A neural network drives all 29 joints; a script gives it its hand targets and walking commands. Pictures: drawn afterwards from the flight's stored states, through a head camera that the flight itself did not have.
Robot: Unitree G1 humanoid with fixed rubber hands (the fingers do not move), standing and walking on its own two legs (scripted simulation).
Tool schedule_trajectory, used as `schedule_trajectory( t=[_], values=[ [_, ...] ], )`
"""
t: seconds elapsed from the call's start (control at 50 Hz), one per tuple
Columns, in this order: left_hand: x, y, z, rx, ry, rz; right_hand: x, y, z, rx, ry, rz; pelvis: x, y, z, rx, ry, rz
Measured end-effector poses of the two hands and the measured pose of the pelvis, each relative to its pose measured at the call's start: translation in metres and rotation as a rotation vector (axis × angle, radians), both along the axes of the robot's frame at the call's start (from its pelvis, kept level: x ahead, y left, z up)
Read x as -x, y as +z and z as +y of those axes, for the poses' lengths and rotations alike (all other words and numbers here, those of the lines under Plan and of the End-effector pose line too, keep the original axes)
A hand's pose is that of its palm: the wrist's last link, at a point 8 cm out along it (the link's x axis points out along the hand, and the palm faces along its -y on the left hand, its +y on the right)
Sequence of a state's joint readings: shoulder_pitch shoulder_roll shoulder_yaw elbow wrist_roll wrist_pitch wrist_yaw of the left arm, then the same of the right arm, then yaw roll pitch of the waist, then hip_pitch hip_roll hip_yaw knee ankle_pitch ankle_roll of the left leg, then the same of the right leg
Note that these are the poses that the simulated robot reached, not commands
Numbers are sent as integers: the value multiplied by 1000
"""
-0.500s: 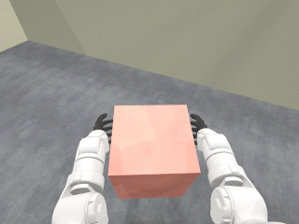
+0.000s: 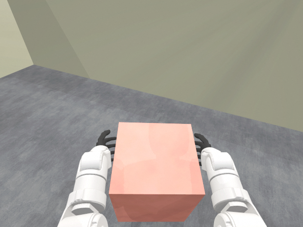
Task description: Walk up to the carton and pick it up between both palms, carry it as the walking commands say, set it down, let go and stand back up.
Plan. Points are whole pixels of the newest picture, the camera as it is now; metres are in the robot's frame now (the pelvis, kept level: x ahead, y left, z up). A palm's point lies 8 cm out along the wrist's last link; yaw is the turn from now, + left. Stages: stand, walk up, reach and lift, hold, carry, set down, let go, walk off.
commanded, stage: reach and lift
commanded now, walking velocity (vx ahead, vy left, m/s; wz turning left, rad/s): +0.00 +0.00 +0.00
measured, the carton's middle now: (153, 174) +0.29 +0.01 -0.01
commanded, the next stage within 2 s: hold in 0.98 s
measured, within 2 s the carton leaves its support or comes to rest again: neither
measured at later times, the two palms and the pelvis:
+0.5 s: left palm (102, 153) +0.31 +0.15 +0.07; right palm (206, 156) +0.31 -0.15 +0.05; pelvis +0.00 +0.00 +0.00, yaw +0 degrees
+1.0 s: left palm (103, 156) +0.30 +0.15 +0.06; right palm (207, 161) +0.29 -0.15 +0.04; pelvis +0.00 +0.00 +0.00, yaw +0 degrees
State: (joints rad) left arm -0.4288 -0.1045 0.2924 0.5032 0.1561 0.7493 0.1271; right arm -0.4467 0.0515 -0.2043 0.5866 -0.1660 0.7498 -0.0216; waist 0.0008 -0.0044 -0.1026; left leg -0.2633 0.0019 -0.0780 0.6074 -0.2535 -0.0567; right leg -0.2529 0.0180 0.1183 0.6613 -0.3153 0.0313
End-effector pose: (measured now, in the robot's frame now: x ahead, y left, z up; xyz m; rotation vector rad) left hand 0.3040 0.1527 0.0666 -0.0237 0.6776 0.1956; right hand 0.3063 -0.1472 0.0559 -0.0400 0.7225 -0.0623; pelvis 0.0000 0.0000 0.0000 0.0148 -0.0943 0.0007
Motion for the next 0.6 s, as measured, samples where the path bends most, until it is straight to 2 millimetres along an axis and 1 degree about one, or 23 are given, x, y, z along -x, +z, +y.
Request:
schedule_trajectory(
  t=[0.6],
  values=[
    [-1,0,-1,-7,-6,1,0,-1,0,9,-5,5,0,0,1,1,0,1]
  ],
)
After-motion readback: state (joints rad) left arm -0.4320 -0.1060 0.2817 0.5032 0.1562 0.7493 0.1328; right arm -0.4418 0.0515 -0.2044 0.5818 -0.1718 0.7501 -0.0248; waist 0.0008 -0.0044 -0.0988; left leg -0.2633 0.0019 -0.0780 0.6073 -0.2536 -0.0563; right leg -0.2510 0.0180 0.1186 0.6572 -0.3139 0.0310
